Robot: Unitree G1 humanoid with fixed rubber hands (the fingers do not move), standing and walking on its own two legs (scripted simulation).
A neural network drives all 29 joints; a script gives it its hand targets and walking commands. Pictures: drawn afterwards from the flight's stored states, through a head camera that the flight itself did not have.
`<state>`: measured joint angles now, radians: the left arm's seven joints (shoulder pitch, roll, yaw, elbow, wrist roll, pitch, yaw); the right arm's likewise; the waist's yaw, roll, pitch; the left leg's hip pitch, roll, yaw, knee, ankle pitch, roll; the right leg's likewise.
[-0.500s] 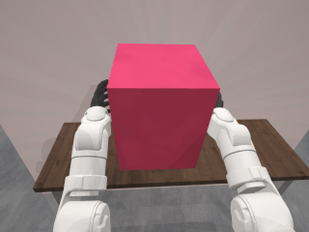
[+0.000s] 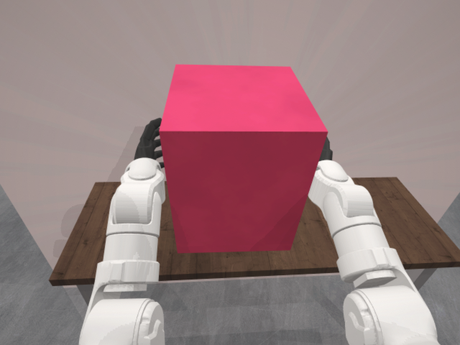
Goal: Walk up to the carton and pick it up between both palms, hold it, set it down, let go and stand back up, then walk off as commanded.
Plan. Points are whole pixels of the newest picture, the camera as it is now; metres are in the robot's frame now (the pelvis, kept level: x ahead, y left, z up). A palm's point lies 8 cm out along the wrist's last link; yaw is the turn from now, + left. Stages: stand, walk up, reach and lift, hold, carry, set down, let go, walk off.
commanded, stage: set down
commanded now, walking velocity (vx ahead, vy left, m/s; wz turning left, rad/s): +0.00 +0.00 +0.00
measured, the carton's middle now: (234, 159) +0.39 +0.01 +0.20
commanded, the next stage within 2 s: none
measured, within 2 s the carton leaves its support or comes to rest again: neither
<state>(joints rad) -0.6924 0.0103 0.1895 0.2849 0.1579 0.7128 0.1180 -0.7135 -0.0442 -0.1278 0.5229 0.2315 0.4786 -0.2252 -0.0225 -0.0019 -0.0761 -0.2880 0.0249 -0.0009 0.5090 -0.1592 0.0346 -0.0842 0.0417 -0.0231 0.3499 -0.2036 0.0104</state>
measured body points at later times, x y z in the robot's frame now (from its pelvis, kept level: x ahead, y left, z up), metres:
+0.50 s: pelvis +0.00 +0.00 +0.00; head -0.04 +0.04 +0.45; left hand +0.40 +0.17 +0.17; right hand +0.40 -0.13 +0.15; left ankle +0.08 +0.09 -0.74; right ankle +0.00 -0.14 -0.74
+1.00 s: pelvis +0.02 -0.01 +0.00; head +0.01 +0.03 +0.45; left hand +0.42 +0.17 +0.13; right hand +0.43 -0.12 +0.13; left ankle +0.08 +0.09 -0.74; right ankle +0.00 -0.14 -0.74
